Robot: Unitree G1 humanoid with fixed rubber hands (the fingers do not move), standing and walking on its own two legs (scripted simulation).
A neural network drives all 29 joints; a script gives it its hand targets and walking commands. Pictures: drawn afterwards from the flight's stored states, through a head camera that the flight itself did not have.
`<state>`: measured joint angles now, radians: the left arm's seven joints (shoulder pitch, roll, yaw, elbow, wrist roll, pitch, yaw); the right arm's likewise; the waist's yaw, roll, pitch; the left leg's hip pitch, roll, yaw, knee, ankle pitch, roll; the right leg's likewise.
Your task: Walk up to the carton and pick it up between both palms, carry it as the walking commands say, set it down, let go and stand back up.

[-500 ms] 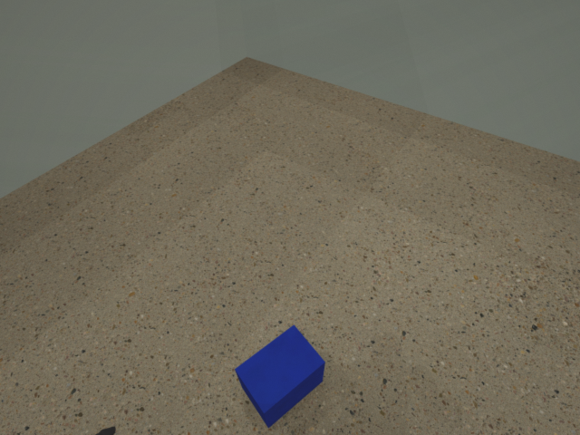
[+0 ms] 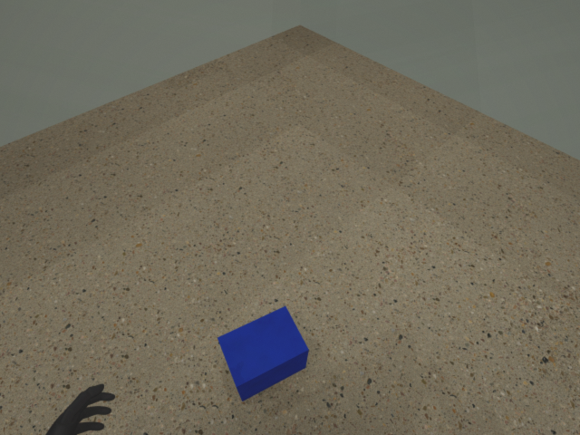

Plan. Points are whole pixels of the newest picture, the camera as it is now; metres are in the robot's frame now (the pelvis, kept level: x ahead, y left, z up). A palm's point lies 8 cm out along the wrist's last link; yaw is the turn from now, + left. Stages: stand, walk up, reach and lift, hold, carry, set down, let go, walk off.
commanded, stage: walk up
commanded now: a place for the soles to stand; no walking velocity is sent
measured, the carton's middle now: (263, 353) +0.45 +0.09 -0.66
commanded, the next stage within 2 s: none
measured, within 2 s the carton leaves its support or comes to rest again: neither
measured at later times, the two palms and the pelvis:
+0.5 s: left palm out of the picture +0.07 +0.25 -0.06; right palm (506, 314) +0.32 -0.32 -0.06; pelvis +0.08 -0.07 +0.01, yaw +18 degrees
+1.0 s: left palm out of the picture +0.02 +0.27 -0.07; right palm (481, 293) +0.36 -0.30 -0.07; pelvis +0.09 -0.07 +0.00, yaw +27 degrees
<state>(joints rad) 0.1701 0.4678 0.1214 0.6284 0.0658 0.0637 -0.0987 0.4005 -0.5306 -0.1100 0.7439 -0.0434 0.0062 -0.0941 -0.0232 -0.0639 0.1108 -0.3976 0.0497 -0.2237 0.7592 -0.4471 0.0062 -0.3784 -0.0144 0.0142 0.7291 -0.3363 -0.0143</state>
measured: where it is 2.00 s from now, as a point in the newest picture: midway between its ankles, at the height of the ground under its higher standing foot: outside the picture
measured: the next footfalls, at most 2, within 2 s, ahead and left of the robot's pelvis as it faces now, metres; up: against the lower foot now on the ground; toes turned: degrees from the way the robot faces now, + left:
left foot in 0.36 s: +0.12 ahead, +0.06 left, +0.00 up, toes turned +14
right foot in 0.56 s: +0.19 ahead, -0.18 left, +0.00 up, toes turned +34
